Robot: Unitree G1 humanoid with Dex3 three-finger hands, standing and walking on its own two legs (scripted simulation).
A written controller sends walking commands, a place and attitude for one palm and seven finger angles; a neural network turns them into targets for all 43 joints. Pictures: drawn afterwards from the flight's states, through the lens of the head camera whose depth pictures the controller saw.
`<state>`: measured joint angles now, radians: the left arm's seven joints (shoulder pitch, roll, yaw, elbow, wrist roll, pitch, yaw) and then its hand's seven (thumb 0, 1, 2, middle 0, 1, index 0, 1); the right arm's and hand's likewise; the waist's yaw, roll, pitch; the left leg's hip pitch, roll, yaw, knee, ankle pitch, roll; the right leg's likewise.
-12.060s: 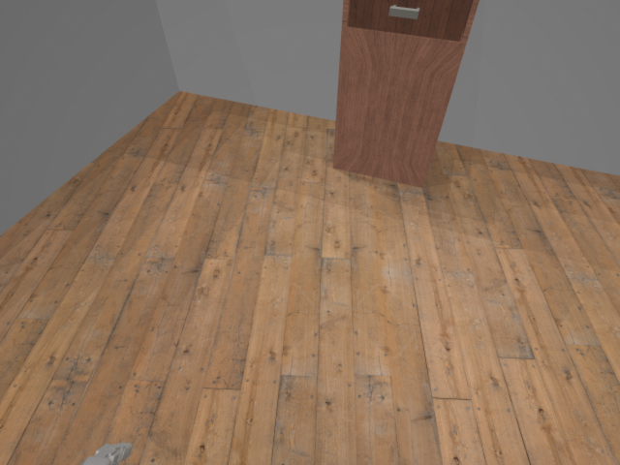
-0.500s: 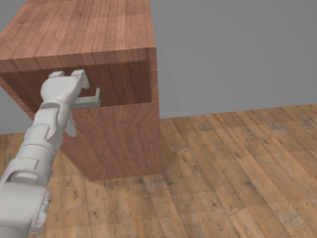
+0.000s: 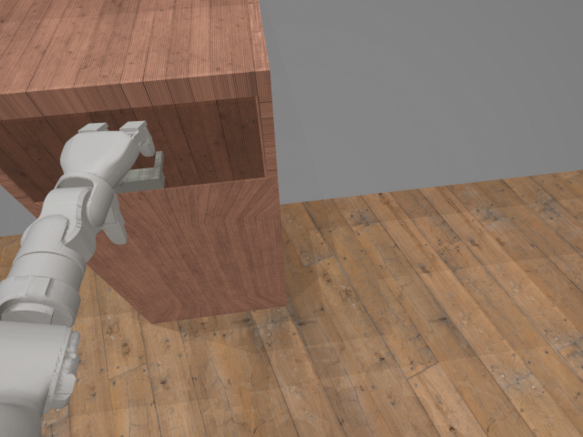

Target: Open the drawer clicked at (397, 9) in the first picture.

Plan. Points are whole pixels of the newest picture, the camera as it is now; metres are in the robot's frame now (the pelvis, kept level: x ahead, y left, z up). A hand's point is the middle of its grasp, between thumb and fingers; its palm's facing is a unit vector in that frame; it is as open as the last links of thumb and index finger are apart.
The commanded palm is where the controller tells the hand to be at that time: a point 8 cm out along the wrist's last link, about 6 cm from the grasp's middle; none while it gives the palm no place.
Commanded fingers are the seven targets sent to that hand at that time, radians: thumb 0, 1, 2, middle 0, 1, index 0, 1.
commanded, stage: move the hooked fingers above the handle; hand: left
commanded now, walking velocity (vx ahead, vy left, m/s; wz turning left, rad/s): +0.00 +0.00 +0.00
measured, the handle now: (131, 170) +0.51 +0.27 +0.04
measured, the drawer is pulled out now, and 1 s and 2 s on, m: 0.00 0.00 0.00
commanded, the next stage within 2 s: lower the fingers behind the handle in 2.00 s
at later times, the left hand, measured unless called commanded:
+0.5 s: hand (109, 185) +0.43 +0.26 +0.09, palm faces -0.06 -0.01 -1.00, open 13.8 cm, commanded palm +0.43 +0.27 +0.15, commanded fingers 0.00 -0.50 0.30 -0.30 -1.20 -0.30 -1.20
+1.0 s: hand (129, 183) +0.45 +0.24 +0.08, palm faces -0.07 -0.03 -1.00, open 13.8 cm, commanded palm +0.43 +0.27 +0.15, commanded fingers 0.00 -0.50 0.30 -0.30 -1.20 -0.30 -1.20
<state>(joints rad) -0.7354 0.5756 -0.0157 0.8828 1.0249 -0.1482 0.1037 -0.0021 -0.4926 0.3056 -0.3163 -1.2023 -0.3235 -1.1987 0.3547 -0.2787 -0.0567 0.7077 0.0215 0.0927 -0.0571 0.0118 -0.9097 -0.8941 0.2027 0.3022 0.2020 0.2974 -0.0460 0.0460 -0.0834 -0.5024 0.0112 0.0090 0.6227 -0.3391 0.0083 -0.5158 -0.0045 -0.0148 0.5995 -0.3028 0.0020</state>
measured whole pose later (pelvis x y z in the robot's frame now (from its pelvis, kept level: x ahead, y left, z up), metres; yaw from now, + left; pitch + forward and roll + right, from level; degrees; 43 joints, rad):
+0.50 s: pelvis +0.00 +0.00 +0.00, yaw +1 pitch +11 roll -1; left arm -0.70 0.55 -0.07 0.80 1.01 -0.09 0.08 0.00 -0.49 0.31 -0.32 -1.21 -0.33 -1.20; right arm 0.30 -0.27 -0.05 0.68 0.03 0.09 -0.05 0.01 -0.91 -0.89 0.20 0.30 0.20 0.30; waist -0.02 0.05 -0.09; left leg -0.46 0.00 0.00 0.60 -0.33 0.01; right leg -0.46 -0.02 -0.02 0.58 -0.30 0.01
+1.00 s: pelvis +0.00 +0.00 +0.00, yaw +0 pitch +11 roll -1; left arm -0.71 0.54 -0.03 0.84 1.02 -0.14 0.09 0.00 -0.49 0.31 -0.32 -1.20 -0.32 -1.20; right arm 0.34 -0.27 -0.05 0.70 0.02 0.10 -0.06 0.01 -0.91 -0.89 0.20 0.30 0.20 0.30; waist -0.05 0.05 -0.09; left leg -0.47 0.01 0.01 0.62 -0.34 0.01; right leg -0.49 -0.01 -0.01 0.60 -0.30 0.01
